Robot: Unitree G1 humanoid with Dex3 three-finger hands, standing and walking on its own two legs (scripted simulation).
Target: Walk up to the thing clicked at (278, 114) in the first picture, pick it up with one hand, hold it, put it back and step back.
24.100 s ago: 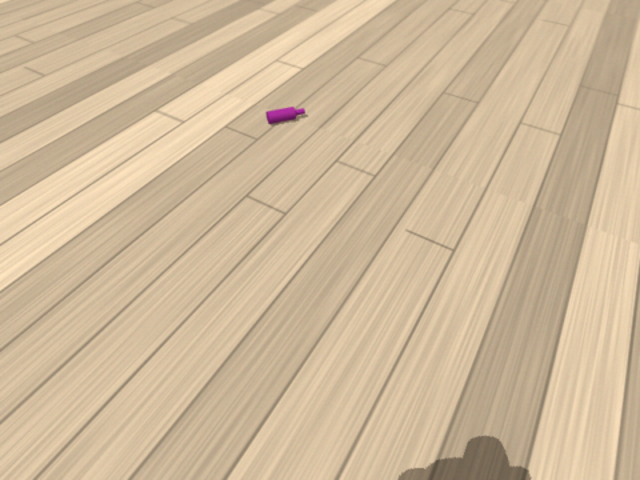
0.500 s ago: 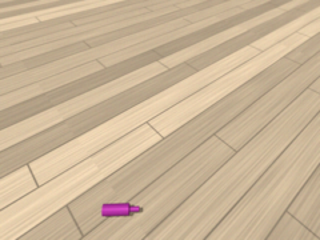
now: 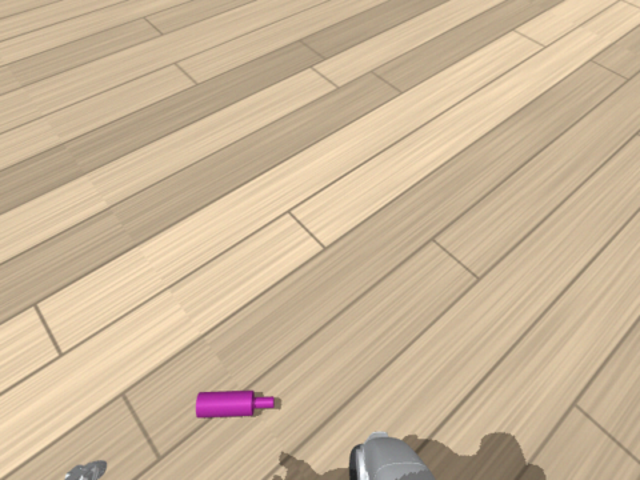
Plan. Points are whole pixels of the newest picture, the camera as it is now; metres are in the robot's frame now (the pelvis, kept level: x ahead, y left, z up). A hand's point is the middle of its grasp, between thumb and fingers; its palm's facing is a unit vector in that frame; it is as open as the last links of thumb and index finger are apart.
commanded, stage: walk up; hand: left
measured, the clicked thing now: (236, 403) +0.35 +0.21 -0.73
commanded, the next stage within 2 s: stand in 1.50 s
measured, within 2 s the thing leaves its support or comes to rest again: neither
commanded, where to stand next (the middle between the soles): -0.02 +0.00 m, yaw +0 degrees
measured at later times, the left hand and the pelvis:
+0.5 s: hand out of the picture +0.02 +0.32 -0.17, palm faces +0.07 -0.91 -0.41, open 7.4 cm; pelvis -0.09 +0.03 -0.02, yaw +5 degrees
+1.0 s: hand out of the picture -0.07 +0.27 -0.11, palm faces -0.01 -0.87 -0.49, open 7.4 cm; pelvis -0.09 -0.03 +0.00, yaw +0 degrees
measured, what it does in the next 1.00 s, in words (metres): steps on the spot: right foot, then left foot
